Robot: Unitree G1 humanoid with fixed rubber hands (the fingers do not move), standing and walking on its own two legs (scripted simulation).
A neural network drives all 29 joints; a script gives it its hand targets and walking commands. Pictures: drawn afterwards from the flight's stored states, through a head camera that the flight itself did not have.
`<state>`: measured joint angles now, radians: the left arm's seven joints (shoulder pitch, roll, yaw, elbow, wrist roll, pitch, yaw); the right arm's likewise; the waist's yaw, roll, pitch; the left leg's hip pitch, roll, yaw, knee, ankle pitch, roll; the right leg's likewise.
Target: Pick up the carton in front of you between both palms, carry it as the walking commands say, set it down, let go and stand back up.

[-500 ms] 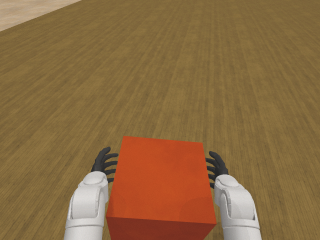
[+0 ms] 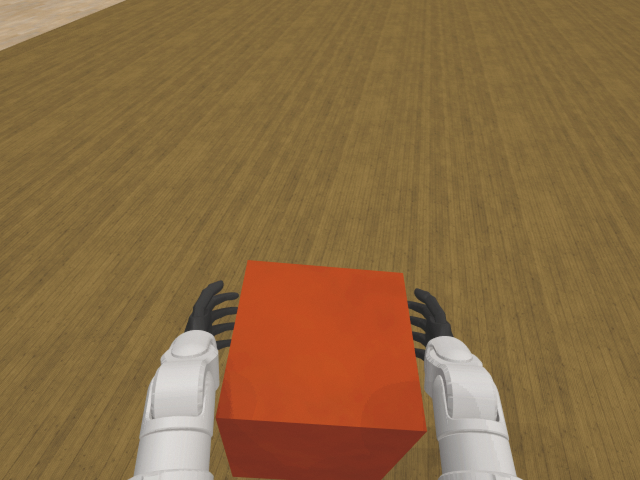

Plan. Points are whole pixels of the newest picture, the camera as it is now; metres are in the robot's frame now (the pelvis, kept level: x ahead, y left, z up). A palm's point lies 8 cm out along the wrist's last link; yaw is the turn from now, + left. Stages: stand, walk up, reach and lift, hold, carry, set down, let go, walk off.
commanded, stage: carry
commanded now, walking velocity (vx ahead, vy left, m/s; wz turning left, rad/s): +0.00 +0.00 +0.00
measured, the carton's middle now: (315, 378) +0.29 +0.01 -0.04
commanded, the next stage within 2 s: hold in 0.04 s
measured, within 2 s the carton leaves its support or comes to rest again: neither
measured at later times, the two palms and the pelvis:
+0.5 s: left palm (182, 378) +0.24 +0.16 +0.06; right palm (436, 357) +0.27 -0.14 +0.06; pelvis -0.04 -0.02 +0.01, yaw +6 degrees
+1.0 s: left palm (218, 384) +0.30 +0.15 -0.08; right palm (414, 381) +0.31 -0.15 -0.09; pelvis -0.09 -0.03 -0.05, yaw +2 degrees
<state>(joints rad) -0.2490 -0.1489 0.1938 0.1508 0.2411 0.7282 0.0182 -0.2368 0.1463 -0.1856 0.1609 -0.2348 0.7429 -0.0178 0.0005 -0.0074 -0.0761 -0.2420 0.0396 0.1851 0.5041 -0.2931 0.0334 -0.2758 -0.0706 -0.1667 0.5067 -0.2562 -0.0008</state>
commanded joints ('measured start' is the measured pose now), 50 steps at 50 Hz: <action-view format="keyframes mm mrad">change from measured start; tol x16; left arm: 1 -407 -852 -531 -13 -214 -17 -211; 21 -522 -876 -458 34 -175 -51 -238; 29 -924 -813 -200 325 -70 -166 -272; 40 -929 -430 206 510 213 -334 -200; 50 -891 -605 -58 540 53 -588 -202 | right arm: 1 -480 848 553 -87 230 -29 200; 19 -460 863 402 51 140 -62 217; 27 -832 982 278 280 110 -115 244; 40 -908 607 -218 560 -164 -320 125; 50 -896 750 92 516 -52 -608 107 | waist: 1 1 3 -220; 21 -29 -12 -151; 32 20 14 145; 50 -20 -34 -422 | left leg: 1 94 127 -139 -85 310 19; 2 78 141 -138 -91 279 4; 3 204 -77 -314 -83 687 11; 4 227 -66 -327 -84 756 -11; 12 365 -93 -320 -150 459 -26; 21 256 -105 -324 -152 285 -17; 31 -20 -93 -285 -56 -273 21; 50 -543 -155 -270 405 162 -10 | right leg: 1 60 -101 109 -62 206 -16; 5 300 140 270 -102 579 -27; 7 241 157 253 -153 346 -9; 21 300 141 262 -167 191 -18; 32 139 114 285 -89 -349 -35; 50 -277 184 266 411 226 -9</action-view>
